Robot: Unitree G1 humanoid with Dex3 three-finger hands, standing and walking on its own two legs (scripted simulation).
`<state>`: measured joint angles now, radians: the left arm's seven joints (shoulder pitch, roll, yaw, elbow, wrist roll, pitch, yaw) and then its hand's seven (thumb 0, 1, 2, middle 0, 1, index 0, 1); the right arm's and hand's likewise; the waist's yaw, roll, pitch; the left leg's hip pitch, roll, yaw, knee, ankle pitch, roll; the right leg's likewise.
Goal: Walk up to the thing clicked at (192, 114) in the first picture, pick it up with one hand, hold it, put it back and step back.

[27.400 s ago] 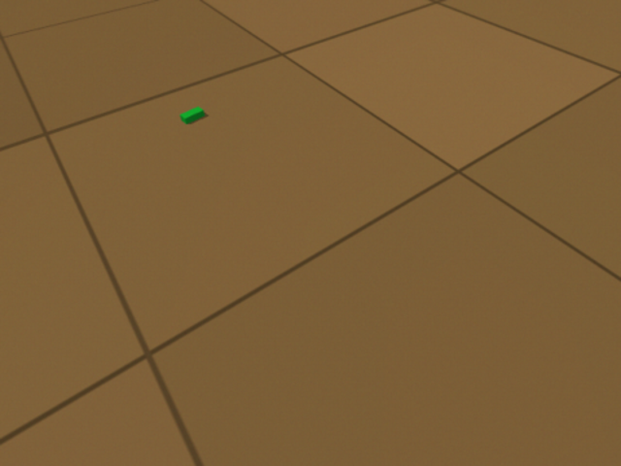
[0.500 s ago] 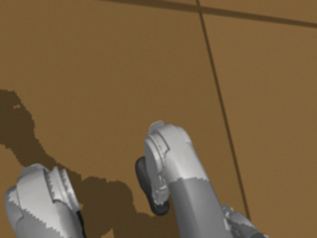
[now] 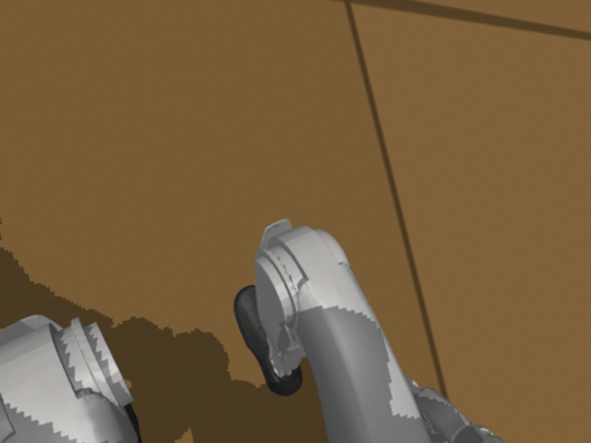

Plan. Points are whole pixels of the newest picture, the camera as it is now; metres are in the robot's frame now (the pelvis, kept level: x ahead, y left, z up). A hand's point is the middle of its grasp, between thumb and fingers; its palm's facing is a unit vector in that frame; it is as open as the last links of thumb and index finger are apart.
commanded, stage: rest palm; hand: left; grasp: from above
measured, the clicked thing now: out of the picture +0.48 +0.33 -0.28
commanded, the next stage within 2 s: close in 0.74 s
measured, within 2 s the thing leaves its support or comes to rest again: neither
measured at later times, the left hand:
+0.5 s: hand out of the picture +0.46 +0.32 -0.25, palm faces -0.45 -0.12 -0.89, open 14.1 cm
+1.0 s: hand out of the picture +0.46 +0.32 -0.25, palm faces -0.45 -0.13 -0.88, open 13.8 cm
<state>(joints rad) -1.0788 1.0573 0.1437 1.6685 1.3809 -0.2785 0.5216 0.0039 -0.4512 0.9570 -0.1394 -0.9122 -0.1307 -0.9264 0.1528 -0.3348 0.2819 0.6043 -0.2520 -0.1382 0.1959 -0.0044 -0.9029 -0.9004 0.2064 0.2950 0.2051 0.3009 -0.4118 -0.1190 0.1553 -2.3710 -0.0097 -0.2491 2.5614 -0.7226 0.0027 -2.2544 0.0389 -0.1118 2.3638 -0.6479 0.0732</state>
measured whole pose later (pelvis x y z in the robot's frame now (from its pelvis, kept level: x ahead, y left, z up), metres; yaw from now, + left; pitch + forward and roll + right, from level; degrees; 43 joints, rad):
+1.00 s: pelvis +0.00 +0.00 +0.00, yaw -1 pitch +27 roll -16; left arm -1.09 1.08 0.08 1.72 1.35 -0.29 0.58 0.00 -0.48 1.04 -0.13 -0.97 -0.10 -1.00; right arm 0.12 -0.35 0.34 0.60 -0.26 -0.19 0.22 0.00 -0.90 -0.90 0.21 0.29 0.20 0.30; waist -0.42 -0.15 0.19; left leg -2.35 0.00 -0.27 2.57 -0.72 0.00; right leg -2.23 0.05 -0.13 2.34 -0.63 0.09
